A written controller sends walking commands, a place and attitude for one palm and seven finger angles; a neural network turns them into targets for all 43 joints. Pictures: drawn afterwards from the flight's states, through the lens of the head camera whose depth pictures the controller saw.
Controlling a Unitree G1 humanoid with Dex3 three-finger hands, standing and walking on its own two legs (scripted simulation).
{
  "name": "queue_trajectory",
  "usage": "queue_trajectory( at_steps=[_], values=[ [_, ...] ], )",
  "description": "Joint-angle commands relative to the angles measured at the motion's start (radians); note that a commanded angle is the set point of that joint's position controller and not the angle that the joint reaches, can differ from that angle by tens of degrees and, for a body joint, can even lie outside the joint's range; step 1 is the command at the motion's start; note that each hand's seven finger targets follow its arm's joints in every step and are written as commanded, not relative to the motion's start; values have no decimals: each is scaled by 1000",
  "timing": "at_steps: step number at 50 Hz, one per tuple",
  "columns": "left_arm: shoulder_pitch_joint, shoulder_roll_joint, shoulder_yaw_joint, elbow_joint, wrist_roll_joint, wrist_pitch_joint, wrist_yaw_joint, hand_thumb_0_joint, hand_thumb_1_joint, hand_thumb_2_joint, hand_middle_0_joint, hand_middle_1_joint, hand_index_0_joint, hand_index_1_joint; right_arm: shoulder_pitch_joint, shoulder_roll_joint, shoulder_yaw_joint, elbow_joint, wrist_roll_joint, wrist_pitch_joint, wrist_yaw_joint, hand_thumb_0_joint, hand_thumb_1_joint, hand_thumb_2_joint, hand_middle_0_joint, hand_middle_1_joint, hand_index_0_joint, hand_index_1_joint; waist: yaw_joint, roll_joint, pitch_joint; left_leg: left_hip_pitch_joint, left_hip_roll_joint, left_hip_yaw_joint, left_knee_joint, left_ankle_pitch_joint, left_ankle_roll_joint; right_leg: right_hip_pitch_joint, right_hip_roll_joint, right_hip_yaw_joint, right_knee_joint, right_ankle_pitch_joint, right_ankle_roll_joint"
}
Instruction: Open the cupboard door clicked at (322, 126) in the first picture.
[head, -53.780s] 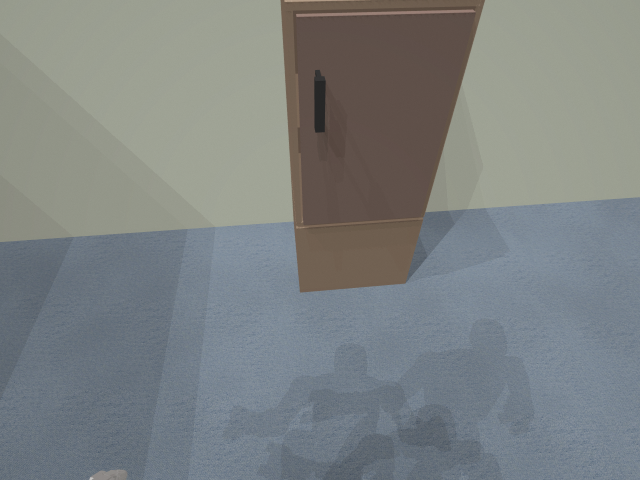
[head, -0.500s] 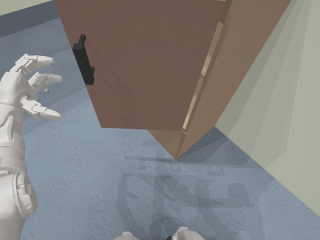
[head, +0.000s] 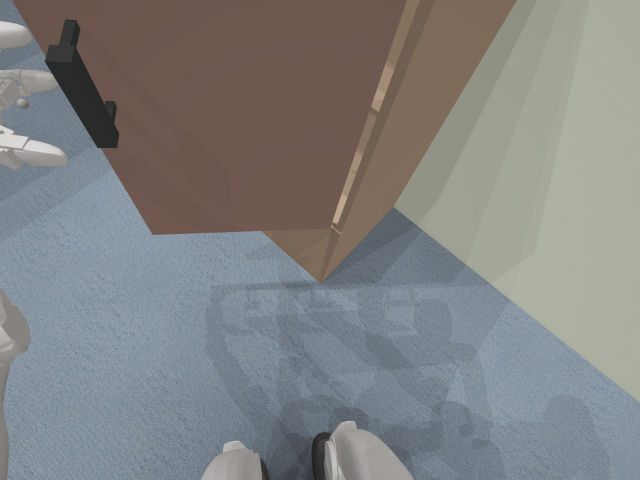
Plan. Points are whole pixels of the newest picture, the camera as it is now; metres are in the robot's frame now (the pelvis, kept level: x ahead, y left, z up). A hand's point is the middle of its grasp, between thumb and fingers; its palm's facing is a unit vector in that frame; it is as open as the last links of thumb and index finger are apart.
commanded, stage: move the hooked fingers beside the handle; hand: left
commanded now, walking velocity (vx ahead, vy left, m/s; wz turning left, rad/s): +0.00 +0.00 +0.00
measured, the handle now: (90, 88) +0.55 +0.21 +0.09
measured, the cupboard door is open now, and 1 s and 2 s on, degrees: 47 47 47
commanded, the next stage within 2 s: slide the fingers in behind the handle in 0.76 s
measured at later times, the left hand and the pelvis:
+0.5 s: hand (4, 125) +0.49 +0.27 +0.10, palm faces -0.01 -1.00 +0.01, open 14.0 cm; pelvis +0.01 +0.00 +0.01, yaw +1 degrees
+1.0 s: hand (25, 117) +0.51 +0.26 +0.10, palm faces -0.02 -1.00 +0.00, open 14.0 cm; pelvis +0.00 +0.00 +0.00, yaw +0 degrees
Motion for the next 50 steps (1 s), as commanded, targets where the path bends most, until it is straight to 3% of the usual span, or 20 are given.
queue_trajectory(
  at_steps=[1,3,4,6,8,9,11,12,15,17,21,25,27,30,32,36,37,40,44,50],
  values=[
    [-330,356,58,-219,-13,-55,0,0,-500,300,-300,-1200,-300,-1200,201,-200,-74,-57,-7,-2,-10,0,-900,-900,200,300,200,300,45,198,-521,367,17,-128,-73,653,-53,243,15,59,-27,391,-7],
    [-289,387,94,-254,-17,-57,-6,0,-500,300,-300,-1200,-300,-1200,205,-201,-84,-59,-12,1,-5,0,-900,-900,200,300,200,300,59,210,-551,400,25,-128,-69,709,-57,252,18,58,-30,417,-3],
    [-280,344,63,-254,-24,-56,-16,0,-500,300,-300,-1200,-300,-1200,205,-196,-81,-62,-7,6,0,0,-900,-900,200,300,200,300,52,199,-537,401,24,-125,-74,707,-54,245,22,56,-35,415,-1],
    [-277,332,72,-278,-47,-60,-25,0,-500,300,-300,-1200,-300,-1200,200,-197,-86,-66,-6,10,1,0,-900,-900,200,300,200,300,54,196,-519,415,26,-127,-72,729,-52,241,25,53,-37,427,-6],
    [-255,317,76,-334,-57,-65,-31,0,-500,300,-300,-1200,-300,-1200,202,-194,-94,-67,-6,14,7,0,-900,-900,200,300,200,300,64,228,-561,475,30,-129,-74,787,-58,238,27,51,-42,440,-3],
    [-240,316,82,-346,-60,-66,-29,0,-500,300,-300,-1200,-300,-1200,201,-193,-98,-66,-6,13,8,0,-900,-900,200,300,200,300,62,201,-550,477,32,-131,-74,792,-57,239,27,50,-48,440,-1],
    [-248,248,43,-368,-80,-70,-31,0,-500,300,-300,-1200,-300,-1200,192,-185,-94,-65,-2,17,11,0,-900,-900,200,300,200,300,53,226,-523,508,33,-128,-75,817,-57,210,30,47,-52,441,-4],
    [-254,254,48,-382,-81,-72,-31,0,-500,300,-300,-1200,-300,-1200,193,-187,-97,-56,-3,20,12,0,-900,-900,200,300,200,300,55,219,-528,528,38,-137,-79,835,-63,208,30,44,-57,435,-2],
    [-236,244,42,-323,-78,-57,-24,0,-500,300,-300,-1200,-300,-1200,177,-185,-94,-53,1,18,12,0,-900,-900,200,300,200,300,47,153,-449,442,27,-122,-90,716,-47,227,28,48,-68,409,1],
    [-275,243,29,-336,-72,-64,-19,0,-500,300,-300,-1200,-300,-1200,169,-184,-89,-51,1,21,8,0,-900,-900,200,300,200,300,46,202,-452,463,26,-124,-89,729,-54,211,26,49,-62,406,-3],
    [-302,185,-20,-326,-76,-80,-17,0,-500,300,-300,-1200,-300,-1200,152,-179,-85,-50,5,20,3,0,-900,-900,200,300,200,300,30,206,-434,480,26,-130,-81,725,-59,178,25,46,-58,385,-6],
    [-317,212,-13,-267,-66,-75,-14,0,-500,300,-300,-1200,-300,-1200,139,-185,-80,-47,7,14,-3,0,-900,-900,200,300,200,300,26,156,-422,411,19,-131,-82,625,-53,196,19,51,-54,352,-2],
    [-347,211,-22,-265,-60,-76,-9,0,-500,300,-300,-1200,-300,-1200,137,-184,-75,-43,5,14,-5,0,-900,-900,200,300,200,300,27,209,-439,446,23,-138,-75,651,-63,161,20,48,-46,339,-5],
    [-351,222,-21,-236,-54,-71,1,0,-500,300,-300,-1200,-300,-1200,135,-188,-72,-49,6,9,-7,0,-900,-900,200,300,200,300,17,153,-431,387,18,-132,-75,572,-52,183,18,53,-46,322,-1],
    [-380,249,-4,-269,-53,-82,1,0,-500,300,-300,-1200,-300,-1200,137,-188,-71,-51,4,6,-9,0,-900,-900,200,300,200,300,26,197,-486,410,18,-135,-66,613,-58,196,17,56,-33,346,-4],
    [-386,258,-6,-241,-46,-80,4,0,-500,300,-300,-1200,-300,-1200,143,-189,-67,-53,6,6,-11,0,-900,-900,200,300,200,300,16,172,-461,383,19,-141,-67,576,-54,182,20,50,-32,318,-6],
    [-410,249,-20,-255,-44,-81,2,0,-500,300,-300,-1200,-300,-1200,143,-189,-66,-50,6,7,-10,0,-900,-900,200,300,200,300,12,200,-471,393,20,-138,-68,570,-57,171,19,53,-35,311,-2],
    [-373,278,10,-260,-44,-80,3,0,-500,300,-300,-1200,-300,-1200,152,-193,-69,-54,3,4,-8,0,-900,-900,200,300,200,300,32,198,-490,382,18,-138,-73,552,-55,196,20,53,-35,306,-5],
    [-376,246,-16,-232,-44,-67,1,0,-500,300,-300,-1200,-300,-1200,161,-191,-67,-50,5,7,-6,0,-900,-900,200,300,200,300,10,165,-448,349,19,-131,-76,510,-47,179,22,51,-44,293,0],
    [-376,255,-2,-243,-43,-72,20,0,-500,300,-300,-1200,-300,-1200,176,-193,-70,-45,1,2,-6,0,-900,-900,200,300,200,300,15,162,-450,335,17,-130,-84,468,-42,187,22,54,-50,270,-2]
  ],
)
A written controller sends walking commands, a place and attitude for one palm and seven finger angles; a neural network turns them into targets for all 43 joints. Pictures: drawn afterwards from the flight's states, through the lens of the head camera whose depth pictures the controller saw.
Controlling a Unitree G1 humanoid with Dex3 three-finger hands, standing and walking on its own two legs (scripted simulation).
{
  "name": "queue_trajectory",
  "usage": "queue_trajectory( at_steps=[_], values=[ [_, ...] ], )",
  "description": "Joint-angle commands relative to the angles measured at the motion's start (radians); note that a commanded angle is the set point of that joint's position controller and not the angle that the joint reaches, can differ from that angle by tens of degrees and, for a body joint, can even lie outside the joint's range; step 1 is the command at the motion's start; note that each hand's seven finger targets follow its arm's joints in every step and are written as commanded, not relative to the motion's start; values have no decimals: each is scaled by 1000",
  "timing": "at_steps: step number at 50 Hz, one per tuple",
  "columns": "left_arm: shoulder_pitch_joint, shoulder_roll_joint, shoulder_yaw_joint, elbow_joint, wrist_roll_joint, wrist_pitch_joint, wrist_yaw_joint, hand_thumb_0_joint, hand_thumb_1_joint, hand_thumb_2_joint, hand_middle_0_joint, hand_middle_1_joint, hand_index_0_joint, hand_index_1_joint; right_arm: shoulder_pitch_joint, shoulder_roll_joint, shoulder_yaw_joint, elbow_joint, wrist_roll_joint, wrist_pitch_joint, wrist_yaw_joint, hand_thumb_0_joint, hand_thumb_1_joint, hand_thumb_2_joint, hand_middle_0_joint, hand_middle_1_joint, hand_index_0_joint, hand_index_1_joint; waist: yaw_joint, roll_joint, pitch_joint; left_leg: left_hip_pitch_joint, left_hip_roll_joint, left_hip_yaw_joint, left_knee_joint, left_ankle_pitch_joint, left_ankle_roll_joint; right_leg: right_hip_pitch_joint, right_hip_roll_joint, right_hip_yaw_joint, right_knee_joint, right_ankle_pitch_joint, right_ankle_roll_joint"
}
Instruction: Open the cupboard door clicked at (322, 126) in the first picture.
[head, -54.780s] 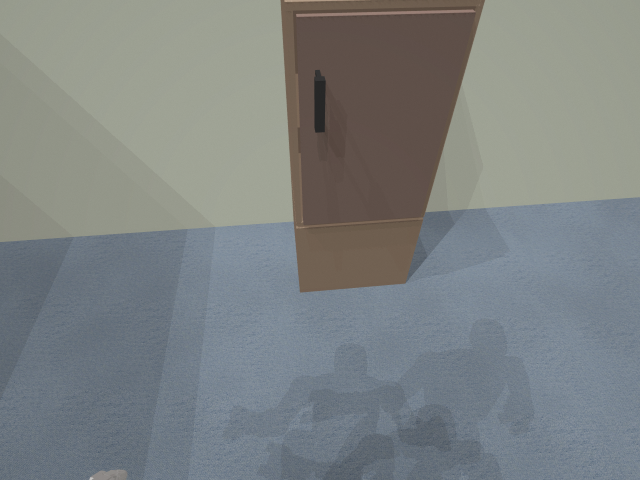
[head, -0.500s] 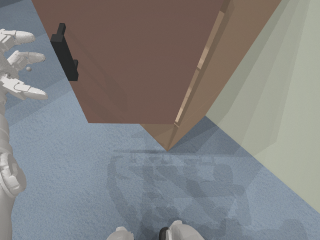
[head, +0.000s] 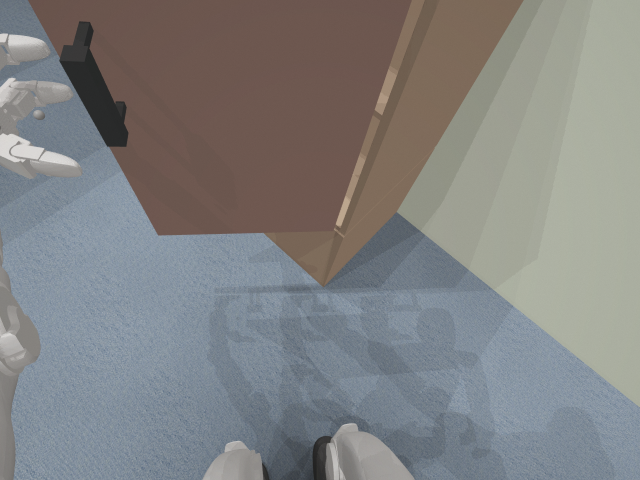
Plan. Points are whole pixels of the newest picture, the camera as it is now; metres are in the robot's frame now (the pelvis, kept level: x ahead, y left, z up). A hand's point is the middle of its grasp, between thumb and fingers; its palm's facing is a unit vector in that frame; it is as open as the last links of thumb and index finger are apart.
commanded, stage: slide the fingers in behind the handle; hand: left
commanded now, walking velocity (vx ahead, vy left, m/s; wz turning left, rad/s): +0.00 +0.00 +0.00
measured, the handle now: (101, 88) +0.56 +0.20 +0.10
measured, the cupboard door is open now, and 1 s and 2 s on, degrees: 47 47 46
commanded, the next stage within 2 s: close the thumb around the handle in 1.46 s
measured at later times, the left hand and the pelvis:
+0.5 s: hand (60, 119) +0.51 +0.24 +0.10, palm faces -0.01 -1.00 +0.00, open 14.3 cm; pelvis +0.01 +0.00 +0.00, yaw +1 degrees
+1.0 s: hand (106, 116) +0.51 +0.19 +0.10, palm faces -0.02 -1.00 -0.01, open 13.9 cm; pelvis +0.00 -0.01 +0.00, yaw +1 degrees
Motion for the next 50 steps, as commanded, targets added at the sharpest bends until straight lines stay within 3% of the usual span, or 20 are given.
queue_trajectory(
  at_steps=[1,3,5,6,7,10,13,15,18,23,25,27,30,33,37,39,43,46,47,50],
  values=[
    [-416,274,29,-225,-28,-67,14,0,-500,300,-300,-1200,-300,-1200,171,-203,-76,-45,-6,-23,-13,0,-900,-900,200,300,200,300,7,177,-454,355,14,-120,-102,495,-43,179,19,57,-51,278,-5],
    [-425,256,12,-241,-17,-72,22,0,-500,300,-300,-1200,-300,-1200,172,-199,-78,-38,-7,-19,-9,0,-900,-900,200,300,200,300,8,216,-467,394,17,-127,-101,523,-53,151,19,53,-50,271,-3],
    [-407,266,32,-243,-20,-71,33,0,-500,300,-300,-1200,-300,-1200,177,-202,-82,-37,-10,-19,-5,0,-900,-900,200,300,200,300,14,174,-468,392,20,-130,-101,526,-51,165,21,50,-50,273,-3],
    [-400,261,35,-258,-26,-77,38,0,-500,300,-300,-1200,-300,-1200,178,-201,-83,-41,-10,-20,-5,0,-900,-900,200,300,200,300,19,190,-486,407,18,-131,-99,563,-53,171,22,51,-47,292,-6],
    [-422,231,6,-288,-20,-82,39,0,-500,300,-300,-1200,-300,-1200,175,-195,-83,-37,-10,-18,-2,0,-900,-900,200,300,200,300,16,236,-508,448,22,-133,-97,602,-62,151,20,49,-46,298,-3],
    [-384,191,-7,-262,-24,-74,48,0,-500,300,-300,-1200,-300,-1200,173,-194,-87,-33,-9,-14,4,0,-900,-900,200,300,200,300,14,176,-464,421,21,-127,-99,568,-53,159,23,49,-57,293,0],
    [-417,169,-26,-278,-25,-78,57,0,-500,300,-300,-1200,-300,-1200,168,-193,-88,-23,-8,-12,2,0,-900,-900,200,300,200,300,5,207,-450,457,25,-138,-99,598,-62,121,21,45,-56,286,-2],
    [-399,118,-57,-265,-28,-75,62,0,-500,300,-300,-1200,-300,-1200,162,-186,-89,-23,-7,-15,4,0,-900,-900,200,300,200,300,-1,189,-441,453,23,-132,-98,587,-58,123,22,45,-61,286,-1],
    [-410,118,-50,-272,-32,-79,69,0,-500,300,-300,-1200,-300,-1200,164,-187,-90,-14,-8,-16,5,0,-900,-900,200,300,200,300,1,182,-460,473,25,-140,-91,632,-63,124,21,44,-53,308,-1],
    [-433,20,-112,-333,-43,-96,77,0,-500,300,-300,-1200,-300,-1200,147,-174,-96,-8,-11,-22,13,0,-900,-900,200,300,200,300,-1,222,-482,545,32,-153,-83,716,-79,95,20,39,-50,319,-1],
    [-399,27,-96,-272,-45,-84,87,0,-500,300,-300,-1200,-300,-1200,144,-178,-95,-7,-8,-19,12,0,-900,-900,200,300,200,300,-6,136,-439,473,25,-143,-89,642,-63,124,21,41,-55,314,1],
    [-439,30,-92,-292,-43,-88,100,0,-500,300,-300,-1200,-300,-1200,140,-175,-94,-7,-8,-22,10,0,-900,-900,200,300,200,300,-2,171,-456,481,22,-146,-87,651,-65,122,17,43,-45,321,-1],
    [-427,72,-56,-283,-29,-90,130,0,-500,300,-300,-1200,-300,-1200,135,-171,-89,-19,-9,-25,12,0,-900,-900,200,300,200,300,12,150,-451,427,13,-134,-91,614,-59,171,13,50,-39,336,-1],
    [-424,50,-70,-310,-13,-108,154,0,-500,300,-300,-1200,-300,-1200,132,-163,-89,-27,-11,-30,20,0,-900,-900,200,300,200,300,22,184,-492,455,13,-135,-84,648,-66,171,13,51,-30,346,-1],
    [-419,49,-63,-312,-16,-116,159,0,-500,300,-300,-1200,-300,-1200,131,-164,-92,-32,-9,-32,21,0,-900,-900,200,300,200,300,17,136,-506,428,11,-125,-87,613,-54,213,14,57,-32,366,1],
    [-406,58,-57,-258,-17,-98,157,0,-500,300,-300,-1200,-300,-1200,127,-164,-86,-34,-6,-30,19,0,-900,-900,200,300,200,300,10,85,-444,341,2,-105,-97,515,-39,249,13,64,-42,359,3],
    [-425,94,-39,-273,-5,-103,165,0,-500,300,-300,-1200,-300,-1200,132,-163,-86,-37,-7,-37,14,0,-900,-900,200,300,200,300,12,106,-459,315,-4,-96,-99,470,-33,273,8,76,-43,358,3],
    [-438,15,-95,-282,-16,-108,157,0,-500,300,-300,-1200,-300,-1200,136,-158,-86,-36,-6,-43,17,0,-900,-900,200,300,200,300,-2,129,-450,345,-4,-102,-100,492,-34,247,11,69,-44,355,-2],
    [-431,52,-61,-286,-17,-110,157,0,-500,300,-300,-1200,-300,-1200,141,-164,-91,-30,-8,-43,17,0,-900,-900,200,300,200,300,11,129,-485,354,-2,-100,-96,494,-36,256,11,74,-44,359,0],
    [-431,21,-84,-275,-22,-103,157,0,-500,300,-300,-1200,-300,-1200,141,-163,-92,-25,-7,-47,18,0,-900,-900,200,300,200,300,2,117,-454,346,-1,-100,-103,467,-35,238,11,71,-51,336,2]
  ],
)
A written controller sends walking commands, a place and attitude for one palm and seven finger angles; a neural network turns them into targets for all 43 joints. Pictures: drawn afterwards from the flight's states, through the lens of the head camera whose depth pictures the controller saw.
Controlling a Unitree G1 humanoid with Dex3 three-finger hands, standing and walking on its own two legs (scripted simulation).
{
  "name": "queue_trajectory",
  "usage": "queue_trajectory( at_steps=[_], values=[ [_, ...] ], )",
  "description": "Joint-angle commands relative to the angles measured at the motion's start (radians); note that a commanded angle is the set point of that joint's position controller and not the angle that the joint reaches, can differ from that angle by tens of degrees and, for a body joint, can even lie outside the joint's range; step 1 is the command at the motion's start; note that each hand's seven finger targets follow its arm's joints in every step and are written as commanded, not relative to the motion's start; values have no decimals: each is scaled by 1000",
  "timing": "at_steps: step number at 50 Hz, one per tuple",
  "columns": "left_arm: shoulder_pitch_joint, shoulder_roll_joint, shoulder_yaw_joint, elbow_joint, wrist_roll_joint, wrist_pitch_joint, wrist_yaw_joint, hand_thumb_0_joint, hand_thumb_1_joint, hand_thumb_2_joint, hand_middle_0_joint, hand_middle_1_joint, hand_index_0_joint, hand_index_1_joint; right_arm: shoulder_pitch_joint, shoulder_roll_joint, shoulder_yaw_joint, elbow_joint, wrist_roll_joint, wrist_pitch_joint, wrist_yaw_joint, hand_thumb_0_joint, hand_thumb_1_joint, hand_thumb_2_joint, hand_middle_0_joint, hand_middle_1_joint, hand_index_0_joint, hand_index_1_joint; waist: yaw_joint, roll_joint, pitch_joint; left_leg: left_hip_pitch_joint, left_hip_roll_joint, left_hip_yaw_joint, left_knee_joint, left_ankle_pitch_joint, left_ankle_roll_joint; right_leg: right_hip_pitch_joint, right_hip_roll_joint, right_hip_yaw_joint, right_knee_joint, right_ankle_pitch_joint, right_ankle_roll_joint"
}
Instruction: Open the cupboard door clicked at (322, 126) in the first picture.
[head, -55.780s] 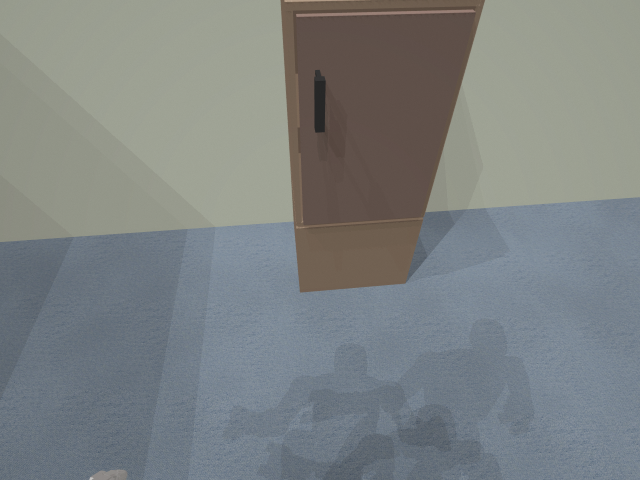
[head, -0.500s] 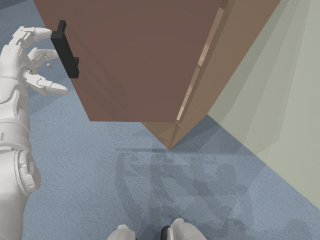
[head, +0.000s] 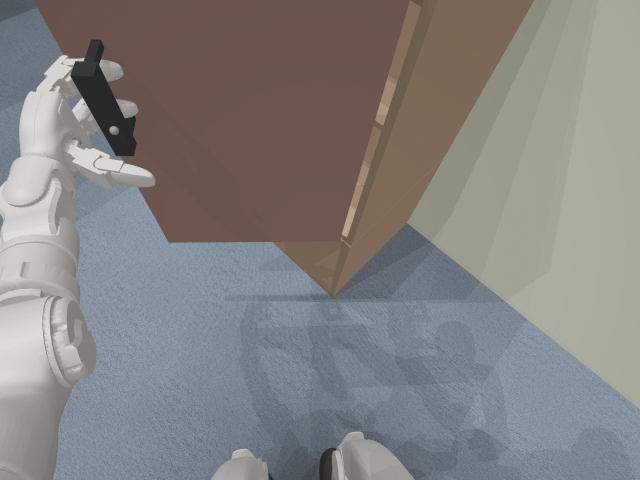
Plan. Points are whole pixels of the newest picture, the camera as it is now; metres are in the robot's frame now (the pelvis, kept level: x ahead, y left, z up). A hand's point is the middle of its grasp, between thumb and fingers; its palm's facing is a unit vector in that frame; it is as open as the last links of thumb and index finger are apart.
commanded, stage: slide the fingers in behind the handle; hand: left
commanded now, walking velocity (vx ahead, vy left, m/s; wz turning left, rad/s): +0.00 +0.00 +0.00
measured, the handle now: (111, 101) +0.56 +0.21 +0.09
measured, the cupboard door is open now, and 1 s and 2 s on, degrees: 47 46 69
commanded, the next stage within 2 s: close the thumb around the handle in 0.46 s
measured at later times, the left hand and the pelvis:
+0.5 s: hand (118, 133) +0.51 +0.19 +0.10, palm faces -0.02 -1.00 +0.00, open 14.0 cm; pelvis +0.00 +0.00 +0.00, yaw +0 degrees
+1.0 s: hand (114, 134) +0.50 +0.20 +0.10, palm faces -0.04 -1.00 +0.01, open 8.7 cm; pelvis +0.00 +0.01 +0.00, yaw +0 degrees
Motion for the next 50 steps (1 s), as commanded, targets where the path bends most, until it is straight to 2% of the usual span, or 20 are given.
queue_trajectory(
  at_steps=[1,7,10,12,18,20,22,24,27,28,29,31,32,33,37,40,43,45,48,50],
  values=[
    [-472,178,-11,-227,-28,-65,0,0,-500,300,-300,-1200,-300,-1200,172,-180,-68,-39,-5,-25,-10,0,-900,-900,200,300,200,300,-23,125,-453,318,2,-101,-84,487,-20,204,14,67,-56,360,12],
    [-467,268,46,-230,4,-69,35,0,-500,300,-300,-1200,-300,-1200,179,-184,-69,-37,-7,-24,-8,0,-900,-900,200,300,200,300,-6,108,-468,273,-3,-90,-86,472,-16,256,12,81,-53,387,15],
    [-451,217,9,-221,4,-68,30,0,-500,300,-300,-1200,-300,-1200,170,-179,-70,-40,-4,-25,-5,0,-900,-900,200,300,200,300,-12,116,-441,274,-3,-82,-88,450,-16,240,12,80,-61,370,16],
    [-449,265,51,-235,-6,-76,27,0,-500,300,-300,-1200,-300,-1200,174,-185,-69,-43,-4,-25,-9,0,-900,-900,200,300,200,300,-1,111,-483,287,-4,-84,-88,476,-16,270,12,83,-56,396,14],
    [-420,222,19,-227,-12,-73,14,0,-500,300,-300,-1200,-300,-1200,161,-180,-67,-52,-2,-24,-10,0,-900,-900,200,300,200,300,-1,122,-448,283,-4,-80,-93,468,-17,250,11,81,-60,385,15],
    [-427,229,28,-211,-19,-68,14,0,-500,300,-300,-1200,-300,-1200,164,-184,-69,-47,-1,-26,-11,0,-900,-900,200,300,200,300,-10,73,-425,257,-3,-78,-96,438,-13,263,11,83,-67,377,18],
    [-423,246,43,-213,-19,-72,11,0,-500,300,-300,-1200,-300,-1200,165,-186,-69,-47,-1,-28,-14,0,-900,-900,200,300,200,300,-4,82,-458,272,-4,-81,-92,456,-14,266,10,84,-61,389,16],
    [-426,244,34,-194,-15,-67,9,0,-500,300,-300,-1200,-300,-1200,160,-184,-65,-45,0,-28,-15,0,-900,-900,200,300,200,300,-9,80,-416,243,-5,-76,-93,433,-13,259,8,86,-65,375,18],
    [-444,246,37,-251,-17,-85,6,0,-500,300,-300,-1200,-300,-1200,158,-182,-69,-49,-3,-33,-14,0,-900,-900,200,300,200,300,-1,131,-492,303,-4,-82,-87,475,-18,257,9,86,-55,391,15],
    [-429,238,32,-235,-16,-85,4,0,-500,300,-300,-1200,-300,-1200,157,-182,-70,-46,-1,-32,-14,0,-900,-900,200,300,200,300,-1,127,-478,311,-1,-87,-84,488,-22,237,9,80,-53,385,13],
    [-432,215,14,-216,-19,-79,0,0,-444,324,-304,-1206,-304,-1206,155,-180,-67,-41,-1,-33,-12,0,-900,-900,200,300,200,300,-9,120,-448,300,0,-86,-86,472,-21,226,11,78,-57,372,15],
    [-425,244,42,-196,-29,-72,-2,0,-332,372,-312,-1218,-312,-1218,160,-188,-67,-43,-1,-32,-18,0,-900,-900,200,300,200,300,-12,64,-426,261,-3,-83,-84,458,-12,251,11,80,-60,383,15],
    [-441,258,41,-213,-21,-71,-4,0,-276,396,-316,-1224,-316,-1224,158,-189,-67,-43,0,-31,-19,0,-900,-900,200,300,200,300,-7,101,-451,273,-2,-85,-87,467,-17,248,8,82,-55,386,16],
    [-447,226,15,-210,-18,-67,-6,0,-220,420,-320,-1230,-320,-1230,153,-184,-67,-43,0,-32,-18,0,-900,-900,200,300,200,300,-13,128,-447,286,-2,-85,-84,460,-19,222,8,81,-56,368,16],
    [-488,221,16,-225,-25,-75,3,0,4,516,-336,-1254,-336,-1254,162,-187,-70,-33,-5,-34,-16,0,-900,-900,200,300,200,300,-23,130,-456,332,6,-104,-81,486,-26,180,12,69,-54,346,15],
    [-443,260,52,-213,-22,-74,5,0,172,588,-348,-1272,-348,-1272,164,-189,-68,-39,-6,-34,-16,0,-900,-900,200,300,200,300,-1,112,-466,297,1,-96,-81,490,-24,229,11,74,-49,372,13],
    [-443,197,1,-260,-18,-84,3,0,340,660,-360,-1290,-360,-1290,162,-181,-71,-40,-5,-31,-10,0,-900,-900,200,300,200,300,-3,168,-503,382,11,-111,-75,587,-38,181,13,63,-42,382,13],
    [-393,217,33,-243,-24,-77,8,0,452,708,-368,-1302,-368,-1302,165,-186,-76,-41,-5,-26,-7,0,-900,-900,200,300,200,300,10,132,-486,381,16,-113,-78,592,-39,182,17,57,-46,371,13],
    [-420,176,-4,-212,-26,-64,12,0,620,780,-380,-1320,-380,-1320,160,-185,-72,-39,-3,-19,-8,0,-900,-900,200,300,200,300,-13,99,-414,343,15,-112,-89,543,-35,160,17,54,-54,347,16],
    [-451,188,2,-244,-20,-68,21,0,732,828,-388,-1332,-388,-1332,163,-188,-76,-38,-6,-22,-8,0,-900,-900,200,300,200,300,-12,115,-434,357,14,-117,-93,515,-36,154,15,55,-55,325,13]
  ],
)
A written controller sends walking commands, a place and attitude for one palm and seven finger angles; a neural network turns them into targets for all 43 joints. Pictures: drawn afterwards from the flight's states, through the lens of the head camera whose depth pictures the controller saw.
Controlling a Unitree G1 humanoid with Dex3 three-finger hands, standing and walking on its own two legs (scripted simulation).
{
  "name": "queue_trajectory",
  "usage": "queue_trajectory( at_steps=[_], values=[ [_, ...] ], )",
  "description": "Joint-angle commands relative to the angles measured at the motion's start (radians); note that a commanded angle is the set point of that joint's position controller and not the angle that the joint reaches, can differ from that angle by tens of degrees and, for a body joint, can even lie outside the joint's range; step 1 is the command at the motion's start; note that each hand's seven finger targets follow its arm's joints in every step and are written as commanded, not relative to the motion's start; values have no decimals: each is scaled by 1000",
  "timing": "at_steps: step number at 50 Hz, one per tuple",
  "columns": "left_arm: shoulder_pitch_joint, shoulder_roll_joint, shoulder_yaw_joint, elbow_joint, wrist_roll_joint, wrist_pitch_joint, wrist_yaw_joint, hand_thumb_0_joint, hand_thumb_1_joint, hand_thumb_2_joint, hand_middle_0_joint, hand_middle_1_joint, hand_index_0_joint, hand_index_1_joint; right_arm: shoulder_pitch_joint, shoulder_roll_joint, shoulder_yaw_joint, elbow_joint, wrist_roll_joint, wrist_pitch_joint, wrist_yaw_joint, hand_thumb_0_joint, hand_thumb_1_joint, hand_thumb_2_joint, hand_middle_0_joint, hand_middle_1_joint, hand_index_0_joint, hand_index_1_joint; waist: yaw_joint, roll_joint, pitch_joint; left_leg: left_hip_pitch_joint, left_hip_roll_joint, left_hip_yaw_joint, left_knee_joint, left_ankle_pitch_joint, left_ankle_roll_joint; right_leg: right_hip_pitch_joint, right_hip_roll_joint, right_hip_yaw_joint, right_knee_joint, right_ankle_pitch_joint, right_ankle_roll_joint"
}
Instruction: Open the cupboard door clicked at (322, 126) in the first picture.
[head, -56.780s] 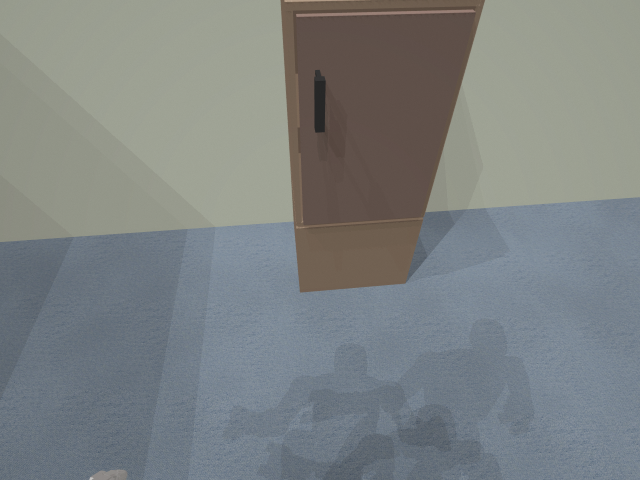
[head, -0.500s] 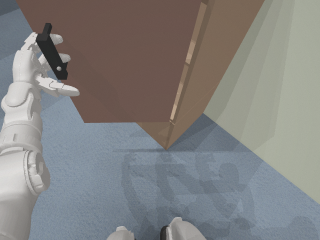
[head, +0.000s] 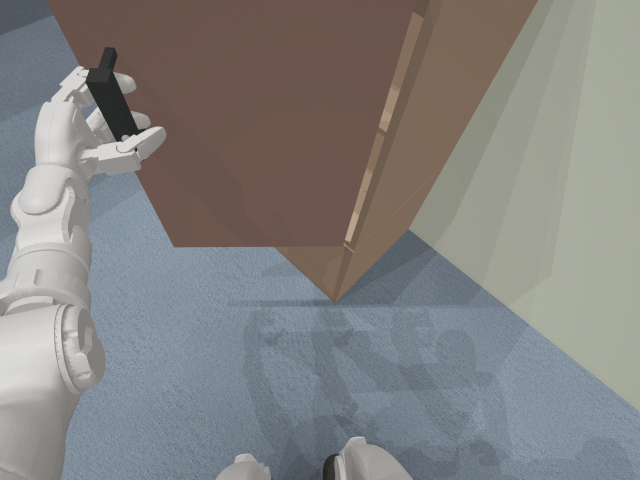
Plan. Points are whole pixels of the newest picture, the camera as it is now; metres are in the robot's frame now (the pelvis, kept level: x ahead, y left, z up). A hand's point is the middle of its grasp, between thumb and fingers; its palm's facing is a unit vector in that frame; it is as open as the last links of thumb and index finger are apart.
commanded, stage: close the thumb around the handle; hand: left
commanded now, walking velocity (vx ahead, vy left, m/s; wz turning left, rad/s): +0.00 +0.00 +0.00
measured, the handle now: (123, 107) +0.56 +0.21 +0.09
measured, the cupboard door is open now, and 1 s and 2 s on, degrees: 46 69 95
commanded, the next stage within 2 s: pull the door open along its arc in 0.26 s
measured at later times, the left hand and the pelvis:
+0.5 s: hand (133, 140) +0.50 +0.18 +0.10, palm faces -0.02 -1.00 +0.00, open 5.7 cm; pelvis +0.00 +0.00 +0.00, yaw +0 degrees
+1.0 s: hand (163, 228) +0.38 +0.14 +0.10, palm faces +0.22 -0.97 +0.07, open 6.1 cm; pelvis +0.01 -0.01 +0.02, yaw -1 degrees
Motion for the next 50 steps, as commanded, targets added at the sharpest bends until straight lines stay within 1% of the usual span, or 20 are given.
queue_trajectory(
  at_steps=[1,2,5,12,15,17,19,23,26,30,32,35,38,39,40,43,44,47,48,50],
  values=[
    [-483,238,28,-250,-14,-72,17,0,788,852,-392,-1338,-392,-1338,166,-184,-67,-44,-6,-19,-11,0,-900,-900,200,300,200,300,-7,138,-451,368,18,-127,-85,559,-48,155,19,43,-45,339,-2],
    [-458,239,33,-240,-9,-74,20,0,844,876,-396,-1344,-396,-1344,165,-182,-67,-42,-6,-19,-9,0,-900,-900,200,300,200,300,2,146,-472,378,18,-128,-83,575,-54,157,19,44,-42,343,-1],
    [-448,244,34,-198,-4,-72,24,0,900,900,-400,-1350,-400,-1350,163,-182,-64,-40,-5,-19,-8,0,-900,-900,200,300,200,300,-9,85,-413,314,16,-118,-89,513,-46,172,18,45,-48,333,2],
    [-428,291,77,-212,-5,-78,24,0,900,900,-400,-1350,-400,-1350,157,-181,-62,-52,-5,-20,-12,0,-900,-900,200,300,200,300,12,110,-453,305,10,-106,-87,521,-42,215,16,55,-42,365,1],
    [-431,264,49,-187,-3,-71,21,0,900,900,-400,-1350,-400,-1350,154,-180,-59,-55,-2,-20,-14,0,-900,-900,200,300,200,300,0,74,-402,269,9,-104,-96,467,-38,210,16,54,-51,339,2],
    [-456,261,38,-203,4,-77,22,0,900,900,-400,-1350,-400,-1350,150,-181,-59,-54,-2,-22,-16,0,-900,-900,200,300,200,300,-4,120,-423,303,10,-110,-91,478,-42,179,14,53,-46,328,1],
    [-481,224,13,-204,-3,-74,24,0,900,900,-400,-1350,-400,-1350,156,-178,-61,-49,-4,-28,-15,0,-900,-900,200,300,200,300,-20,90,-426,297,10,-111,-90,465,-39,186,15,55,-50,329,5],
    [-373,224,29,-217,-6,-74,19,0,900,900,-400,-1350,-400,-1350,151,-178,-65,-58,-3,-25,-12,0,-900,-900,200,300,200,300,20,128,-463,335,11,-108,-86,538,-47,194,14,52,-41,357,-1],
    [-304,205,26,-278,-24,-78,10,0,900,900,-400,-1350,-400,-1350,141,-174,-68,-76,1,-21,-7,0,-900,-900,200,300,200,300,38,102,-483,346,12,-105,-92,582,-45,239,17,47,-39,391,-2],
    [-132,180,27,-340,-50,-56,0,0,900,900,-400,-1350,-400,-1350,101,-168,-72,-114,14,-13,-4,0,-900,-900,200,300,200,300,76,36,-445,286,6,-75,-122,523,-35,322,15,54,-56,412,0],
    [-28,176,39,-399,-69,-46,-7,0,900,900,-400,-1350,-400,-1350,80,-162,-73,-135,20,-13,-5,0,-900,-900,200,300,200,300,99,41,-453,279,3,-61,-134,542,-32,373,10,59,-60,451,0],
    [135,122,21,-516,-99,-22,-11,0,900,900,-400,-1350,-400,-1350,36,-148,-77,-171,33,-19,-1,0,-900,-900,200,300,200,300,128,28,-424,267,0,-42,-158,545,-29,433,4,65,-76,490,0],
    [260,95,25,-616,-124,-2,0,0,900,900,-400,-1350,-400,-1350,-1,-139,-76,-193,39,-29,0,0,-900,-900,200,300,200,300,139,-1,-371,259,-2,-35,-180,528,-28,456,0,63,-86,501,1],
    [290,70,76,-678,-157,6,60,0,900,900,-400,-1350,-400,-1350,-26,-122,-77,-202,38,-37,3,0,-900,-900,200,300,200,300,180,-5,-363,244,-8,-31,-191,519,-35,469,-1,56,-95,492,2],
    [341,23,81,-718,-167,21,130,0,900,900,-400,-1350,-400,-1350,-46,-113,-77,-208,36,-49,8,0,-900,-900,200,300,200,300,194,-22,-345,245,-10,-28,-201,508,-40,466,0,48,-102,478,4],
    [459,-61,56,-848,-129,35,286,0,900,900,-400,-1350,-400,-1350,-77,-95,-78,-202,26,-71,22,0,-900,-900,200,300,200,300,204,-15,-330,267,-13,-25,-211,510,-51,470,-4,42,-101,468,4],
    [487,-117,39,-897,-119,40,348,0,900,900,-400,-1350,-400,-1350,-96,-83,-78,-204,22,-77,26,0,-900,-900,200,300,200,300,211,-17,-328,279,-14,-25,-213,520,-55,470,-6,38,-102,469,3],
    [552,-204,-39,-1027,-38,46,499,0,900,900,-400,-1350,-400,-1350,-123,-68,-81,-193,1,-85,35,0,-900,-900,200,300,200,300,203,-14,-337,316,-10,-26,-207,553,-59,482,-13,43,-95,495,1],
    [595,-252,-87,-1050,-12,52,532,0,900,900,-400,-1350,-400,-1350,-134,-61,-78,-195,-5,-83,39,0,-900,-900,200,300,200,300,201,-21,-324,326,-8,-29,-211,552,-61,477,-17,39,-98,486,1],
    [585,-289,-144,-1097,39,61,591,0,900,900,-400,-1350,-400,-1350,-155,-58,-78,-192,-15,-75,37,0,-900,-900,200,300,200,300,188,-24,-302,339,-7,-31,-217,511,-61,471,-23,44,-107,459,-1]
  ],
)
